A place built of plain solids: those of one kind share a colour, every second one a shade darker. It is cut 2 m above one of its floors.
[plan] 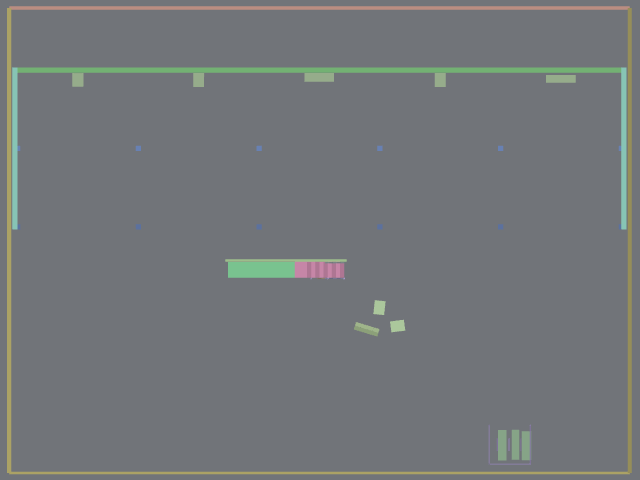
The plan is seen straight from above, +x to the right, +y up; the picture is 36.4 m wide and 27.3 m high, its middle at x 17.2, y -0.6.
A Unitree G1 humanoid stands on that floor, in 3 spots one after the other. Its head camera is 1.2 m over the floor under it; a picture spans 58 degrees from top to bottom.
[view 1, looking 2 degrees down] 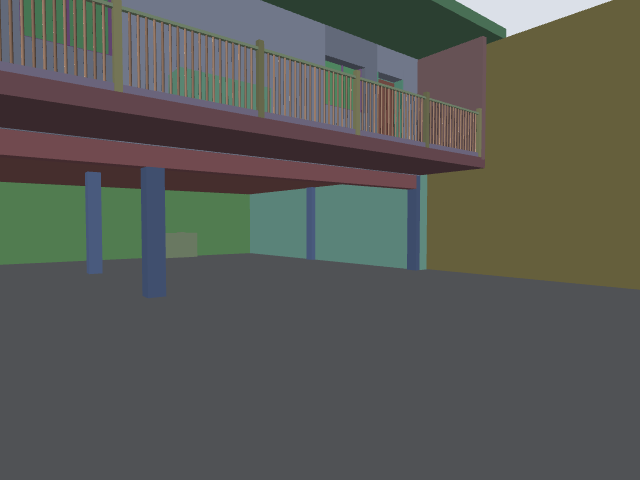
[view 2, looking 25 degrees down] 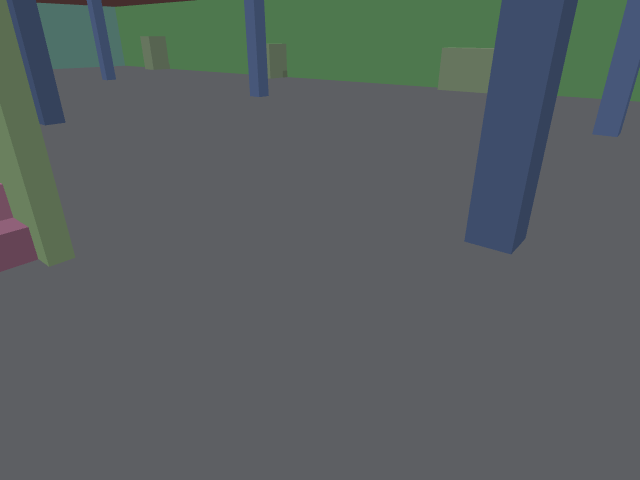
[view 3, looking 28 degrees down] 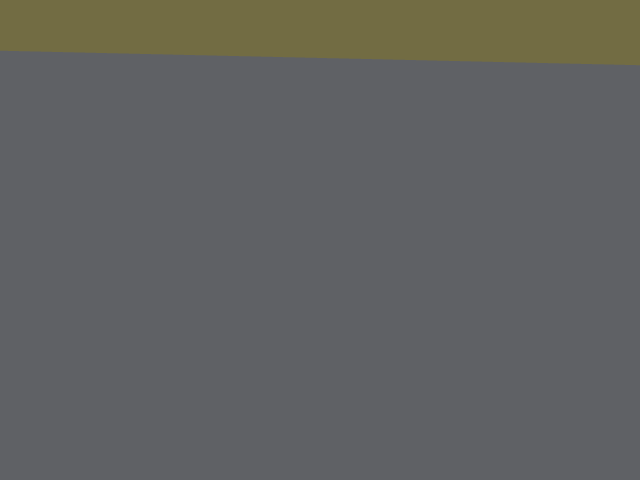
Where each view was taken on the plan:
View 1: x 25.07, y -7.24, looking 51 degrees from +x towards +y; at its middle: gable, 14.73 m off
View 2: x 21.33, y -2.57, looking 129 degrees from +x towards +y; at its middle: ground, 2.84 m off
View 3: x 5.43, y -0.92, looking -77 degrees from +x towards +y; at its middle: ground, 2.56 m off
